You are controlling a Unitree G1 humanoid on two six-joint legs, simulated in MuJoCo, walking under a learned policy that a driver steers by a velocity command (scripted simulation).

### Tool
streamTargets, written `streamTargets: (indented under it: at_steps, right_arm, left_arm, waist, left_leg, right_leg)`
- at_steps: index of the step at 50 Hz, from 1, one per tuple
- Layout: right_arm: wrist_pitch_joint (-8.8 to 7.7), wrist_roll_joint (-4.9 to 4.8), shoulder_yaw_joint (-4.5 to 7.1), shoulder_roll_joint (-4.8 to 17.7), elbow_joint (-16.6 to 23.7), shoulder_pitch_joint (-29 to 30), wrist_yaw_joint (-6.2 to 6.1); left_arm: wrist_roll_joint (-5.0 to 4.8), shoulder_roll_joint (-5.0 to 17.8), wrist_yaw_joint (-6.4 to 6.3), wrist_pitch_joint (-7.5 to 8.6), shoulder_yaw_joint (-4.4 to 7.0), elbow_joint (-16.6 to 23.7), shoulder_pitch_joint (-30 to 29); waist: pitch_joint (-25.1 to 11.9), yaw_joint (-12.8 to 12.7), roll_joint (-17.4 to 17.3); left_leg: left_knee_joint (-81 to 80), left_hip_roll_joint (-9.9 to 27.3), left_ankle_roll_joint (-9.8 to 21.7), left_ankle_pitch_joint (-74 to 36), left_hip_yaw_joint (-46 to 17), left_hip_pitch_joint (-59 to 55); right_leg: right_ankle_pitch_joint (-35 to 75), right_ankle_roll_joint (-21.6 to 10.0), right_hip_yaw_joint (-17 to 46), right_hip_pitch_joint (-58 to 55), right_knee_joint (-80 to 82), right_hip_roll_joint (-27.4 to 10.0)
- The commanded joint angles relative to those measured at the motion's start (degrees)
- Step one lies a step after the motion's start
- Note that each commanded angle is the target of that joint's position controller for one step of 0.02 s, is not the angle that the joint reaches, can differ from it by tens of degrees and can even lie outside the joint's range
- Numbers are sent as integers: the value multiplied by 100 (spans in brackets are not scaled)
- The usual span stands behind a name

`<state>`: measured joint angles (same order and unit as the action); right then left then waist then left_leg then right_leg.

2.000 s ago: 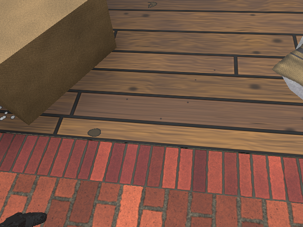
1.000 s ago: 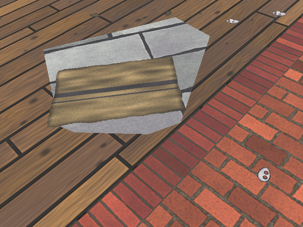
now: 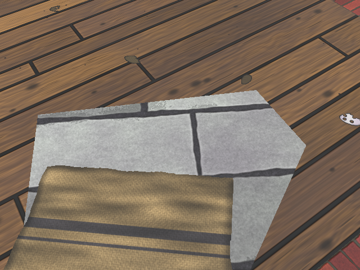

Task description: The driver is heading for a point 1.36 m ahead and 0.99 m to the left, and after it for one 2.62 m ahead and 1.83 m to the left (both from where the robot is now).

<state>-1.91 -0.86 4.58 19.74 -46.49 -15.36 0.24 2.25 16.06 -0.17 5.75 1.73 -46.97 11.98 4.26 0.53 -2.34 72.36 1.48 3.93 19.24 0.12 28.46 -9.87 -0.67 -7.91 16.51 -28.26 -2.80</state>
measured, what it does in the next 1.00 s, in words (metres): walks ahead, turning left: left foot, then right foot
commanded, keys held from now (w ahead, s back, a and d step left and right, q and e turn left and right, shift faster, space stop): q+shift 0.84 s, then shift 0.16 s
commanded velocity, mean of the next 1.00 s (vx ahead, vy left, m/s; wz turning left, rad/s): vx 0.13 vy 0.00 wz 0.90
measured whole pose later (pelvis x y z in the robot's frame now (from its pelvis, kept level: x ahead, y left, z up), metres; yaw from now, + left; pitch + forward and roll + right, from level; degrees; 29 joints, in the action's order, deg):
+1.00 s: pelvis +0.36 -0.05 +0.00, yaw +54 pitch +1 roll -1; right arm 3.9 -0.9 3.7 18.2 -32.1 -9.7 -0.6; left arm 0.5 15.9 -1.4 -1.3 3.8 -40.4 7.3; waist 4.8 -1.5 -0.6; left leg 51.6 3.3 -4.5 23.6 -2.0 26.8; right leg -9.6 -0.3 -5.5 16.3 -24.7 -2.2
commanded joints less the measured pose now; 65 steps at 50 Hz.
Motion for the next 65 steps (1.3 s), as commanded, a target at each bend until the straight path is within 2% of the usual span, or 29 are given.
streamTargets:
  at_steps: [1,3,5,9,10,11,12,13,14,16,21,25,31,32,33,34,35,36,37,39,44,50,53,54,55,56,58,60,65]
  right_arm:
    - [143,-388,-27,-194,684,-30,26]
    - [97,-141,-85,-208,860,207,115]
    - [54,-15,-59,-129,810,131,245]
    - [245,15,284,626,769,-800,318]
    - [281,8,453,932,611,-1473,252]
    - [289,-70,482,1029,559,-1382,134]
    - [219,64,437,1447,971,-458,74]
    - [64,338,413,1566,1460,-159,195]
    - [12,190,406,1343,1698,258,261]
    - [-1,-91,274,865,1724,619,180]
    - [245,-19,341,912,1776,580,-170]
    - [477,-75,366,911,1871,679,-323]
    - [526,-50,328,680,1964,750,-246]
    - [531,-85,306,626,1998,844,-234]
    - [536,-79,222,346,1962,521,-209]
    - [528,-27,143,117,1966,151,-198]
    - [458,-18,292,684,2113,108,-128]
    - [452,-38,399,1102,1949,144,-107]
    - [494,-68,434,1146,1808,177,-111]
    - [585,-43,340,838,1740,71,-114]
    - [512,-58,139,435,2029,738,-115]
    - [486,13,37,320,1845,548,-76]
    - [497,24,68,313,1557,32,-27]
    - [500,31,107,499,1539,-43,-44]
    - [517,79,194,1062,1659,-28,-127]
    - [435,303,170,1002,1713,23,-91]
    - [263,279,63,634,1590,515,-67]
    - [208,157,-22,429,1544,879,-101]
    - [209,171,-115,148,1330,897,-125]
  left_arm:
    - [-326,365,-102,167,138,346,-635]
    - [-313,516,-204,123,205,485,-1203]
    - [-347,859,-291,77,326,484,-1014]
    - [-614,1276,-247,-47,471,624,-986]
    - [-581,1164,-206,-105,441,682,-1078]
    - [-419,659,-132,-155,310,627,-880]
    - [-71,173,-35,-151,177,755,-203]
    - [-214,749,18,-88,197,890,587]
    - [-332,1204,26,-51,279,945,103]
    - [-197,1110,-106,-128,294,1023,-534]
    - [-142,605,-119,-275,222,1060,-856]
    - [-245,506,-108,-383,220,1067,-1066]
    - [-262,695,-43,-267,378,1099,-1141]
    - [-271,731,-30,-236,426,1015,-922]
    - [-236,892,-44,-249,478,1000,-857]
    - [-125,1261,-93,-342,519,1183,-1049]
    - [73,1185,-80,-357,538,1140,-935]
    - [11,862,-113,-361,474,1280,-1153]
    - [-67,624,-168,-409,417,1326,-1300]
    - [-163,653,-277,-505,381,1353,-1327]
    - [-73,875,-294,-595,444,1141,-606]
    - [-253,1129,-66,-625,522,1002,-642]
    - [-432,1011,-56,-614,459,825,-528]
    - [-399,766,-30,-579,386,682,-179]
    - [-24,303,58,-515,209,882,-84]
    - [-92,650,-31,-512,334,1023,-650]
    - [-263,836,-113,-603,426,899,-620]
    - [-187,788,-178,-699,441,695,-320]
    - [-229,392,-138,-695,265,696,-368]
  waist:
    - [-384,228,1355]
    - [38,318,1012]
    - [-315,258,672]
    - [-1079,873,738]
    - [-1365,1243,500]
    - [-889,1076,-417]
    - [-727,131,-2002]
    - [-2570,-20,-1624]
    - [-2309,87,-582]
    - [-1321,-111,487]
    - [-1315,-164,373]
    - [-1440,-76,-36]
    - [-1081,14,-791]
    - [-1062,-117,-757]
    - [-1265,28,-146]
    - [-1255,329,1128]
    - [-1176,399,1886]
    - [-959,321,1457]
    - [-787,260,1081]
    - [-614,207,797]
    - [-825,-292,933]
    - [-1081,-205,1259]
    - [-1094,94,1167]
    - [-1156,45,671]
    - [-1323,-204,-1233]
    - [-1313,262,-1255]
    - [-887,62,-699]
    - [-797,-108,-617]
    - [-846,-56,-604]
  left_leg:
    - [-623,656,-234,-158,-333,983]
    - [-2157,507,-385,-937,107,394]
    - [-3255,85,-347,-2314,544,-478]
    - [-3423,-450,187,-2103,702,-1938]
    - [-3611,-547,388,-2330,594,-2888]
    - [-4091,-369,556,-2956,56,-3268]
    - [-3967,514,1351,-6267,-2089,-3604]
    - [-5034,1680,2520,-4432,-4625,-4450]
    - [-5486,1581,2299,-2575,-4638,-4087]
    - [-5435,1056,1697,-1972,-3791,-2770]
    - [-4978,281,1211,-4324,-2559,-1637]
    - [-4908,45,807,-2969,-2715,-1448]
    - [-4575,-153,462,-1680,-3417,-1433]
    - [-4309,-312,325,-1276,-3375,-1296]
    - [-3521,-676,94,544,-2956,-868]
    - [-2224,-1389,-187,1894,-1834,98]
    - [-1102,-1086,-457,1827,-1447,680]
    - [-566,-664,-660,1300,-1240,779]
    - [-342,-512,-745,813,-1121,803]
    - [243,-353,-857,352,-769,929]
    - [-761,157,-998,263,-256,978]
    - [-2726,-18,-760,451,91,-513]
    - [-4773,-253,-341,-681,240,-1743]
    - [-5153,77,-120,-1435,-314,-2567]
    - [-4946,1680,474,-3663,-2172,-3460]
    - [-5134,2221,1464,-3673,-2574,-2518]
    - [-5250,1474,1103,-2914,-1717,-2094]
    - [-5216,1152,852,-3130,-1313,-1921]
    - [-5097,899,811,-2951,-1044,-1903]
  right_leg:
    - [3240,-605,741,-999,1252,-1437]
    - [2991,-545,-53,-171,1516,-1071]
    - [3104,-446,-463,-260,1192,-812]
    - [4565,-242,-464,-812,-634,-976]
    - [3960,-80,-413,-459,-1846,-870]
    - [-105,212,-284,402,-3342,-271]
    - [-3254,527,93,1838,-5509,748]
    - [-2967,543,1506,2340,-6265,956]
    - [-2425,382,1760,2460,-5990,702]
    - [-1771,347,1794,2378,-5044,363]
    - [-1280,590,1611,1387,-2889,548]
    - [-402,699,1689,1088,-1927,752]
    - [-178,502,1837,287,-105,748]
    - [392,400,1751,-169,609,618]
    - [777,60,2214,-948,942,-174]
    - [1600,-609,3436,-1477,909,-1377]
    - [1498,-1306,4421,-1070,1162,-2045]
    - [958,-1329,3922,-902,1140,-1816]
    - [329,-1070,3165,-742,1073,-1339]
    - [409,-946,2436,-574,1065,-1027]
    - [1131,-1264,1742,-1217,1162,-1134]
    - [1635,-1273,1293,-976,920,-1291]
    - [1556,-874,1078,-622,309,-1180]
    - [749,-403,762,32,-202,-912]
    - [-1983,261,101,1448,-1722,-232]
    - [-2837,440,646,1837,-2645,33]
    - [-2136,431,920,1784,-3293,-65]
    - [-1468,554,941,1572,-3405,-62]
    - [-1096,614,879,730,-1944,-52]
Keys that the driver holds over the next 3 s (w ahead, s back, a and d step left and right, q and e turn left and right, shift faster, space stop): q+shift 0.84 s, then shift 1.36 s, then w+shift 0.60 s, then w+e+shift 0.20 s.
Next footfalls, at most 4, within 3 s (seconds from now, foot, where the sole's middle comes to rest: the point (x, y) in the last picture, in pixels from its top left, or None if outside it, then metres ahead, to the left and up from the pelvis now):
0.22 left None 0.36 0.07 -0.77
0.66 right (211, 244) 0.51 -0.07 -0.77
1.08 left None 0.27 0.06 -0.77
1.42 right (214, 255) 0.47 -0.08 -0.77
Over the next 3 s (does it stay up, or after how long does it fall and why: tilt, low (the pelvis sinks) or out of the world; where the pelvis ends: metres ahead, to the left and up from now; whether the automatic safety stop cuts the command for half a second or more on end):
stays up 0.55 0.31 -0.03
